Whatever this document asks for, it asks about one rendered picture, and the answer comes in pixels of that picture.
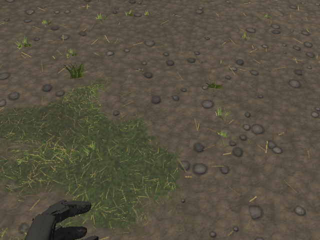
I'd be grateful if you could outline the left robot hand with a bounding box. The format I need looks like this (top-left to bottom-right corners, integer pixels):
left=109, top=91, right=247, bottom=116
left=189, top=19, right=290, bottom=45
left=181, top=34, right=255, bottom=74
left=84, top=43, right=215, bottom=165
left=24, top=199, right=99, bottom=240

